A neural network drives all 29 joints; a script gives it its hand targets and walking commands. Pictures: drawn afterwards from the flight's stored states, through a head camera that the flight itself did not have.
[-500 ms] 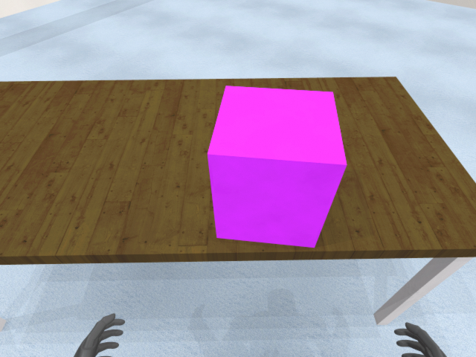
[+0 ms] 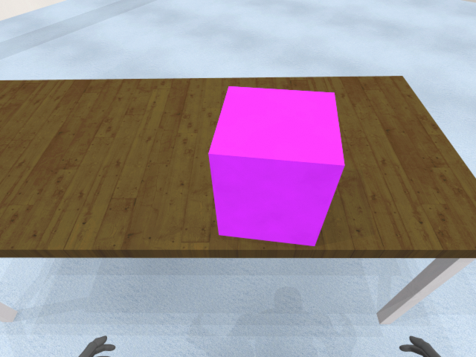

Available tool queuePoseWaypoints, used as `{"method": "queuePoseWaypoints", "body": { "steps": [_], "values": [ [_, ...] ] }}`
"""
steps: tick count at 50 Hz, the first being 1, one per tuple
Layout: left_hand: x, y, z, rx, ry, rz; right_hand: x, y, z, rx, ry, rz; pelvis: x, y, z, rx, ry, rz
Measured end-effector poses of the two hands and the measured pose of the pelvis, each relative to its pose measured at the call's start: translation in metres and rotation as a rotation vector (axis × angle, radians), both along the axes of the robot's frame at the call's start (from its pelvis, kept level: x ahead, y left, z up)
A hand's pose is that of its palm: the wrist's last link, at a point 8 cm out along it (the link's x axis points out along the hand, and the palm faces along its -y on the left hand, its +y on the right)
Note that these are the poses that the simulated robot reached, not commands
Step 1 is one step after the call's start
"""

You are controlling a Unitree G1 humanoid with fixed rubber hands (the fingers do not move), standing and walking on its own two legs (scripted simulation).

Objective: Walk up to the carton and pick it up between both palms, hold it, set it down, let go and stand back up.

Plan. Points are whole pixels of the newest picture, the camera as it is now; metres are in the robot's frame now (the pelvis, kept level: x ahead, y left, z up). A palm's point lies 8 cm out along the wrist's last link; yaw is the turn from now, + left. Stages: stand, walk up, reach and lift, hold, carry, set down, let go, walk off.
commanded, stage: stand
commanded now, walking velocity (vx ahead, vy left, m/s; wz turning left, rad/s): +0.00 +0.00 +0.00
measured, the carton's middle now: (272, 168) +0.48 -0.04 +0.03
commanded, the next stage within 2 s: none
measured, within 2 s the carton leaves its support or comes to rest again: neither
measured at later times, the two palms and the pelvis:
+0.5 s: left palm out of the picture +0.11 +0.28 -0.09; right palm out of the picture +0.09 -0.31 -0.09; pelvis +0.00 -0.01 +0.02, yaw +0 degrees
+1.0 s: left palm out of the picture +0.10 +0.29 -0.09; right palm out of the picture +0.08 -0.32 -0.08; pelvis +0.00 -0.01 +0.02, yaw -1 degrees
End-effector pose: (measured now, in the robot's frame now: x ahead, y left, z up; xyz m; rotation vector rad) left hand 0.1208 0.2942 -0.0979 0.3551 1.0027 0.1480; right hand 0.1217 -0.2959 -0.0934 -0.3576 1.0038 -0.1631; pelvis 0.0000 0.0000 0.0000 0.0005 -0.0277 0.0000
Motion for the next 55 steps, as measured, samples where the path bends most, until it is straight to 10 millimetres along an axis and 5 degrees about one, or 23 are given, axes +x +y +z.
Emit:
{"method": "queuePoseWaypoints", "body": {
  "steps": [30,55],
  "values": [
    [-0.009,-0.01,0.009,0.0,0.092,0.025,-0.041,-0.019,0.003,0.004,0.145,-0.083,0.001,-0.01,0.02,0.006,-0.019,-0.011],
    [-0.019,-0.001,0.01,0.003,0.128,0.039,-0.044,-0.019,0.009,-0.006,0.15,-0.099,0.0,-0.006,0.024,0.003,-0.012,-0.026]
  ]
}}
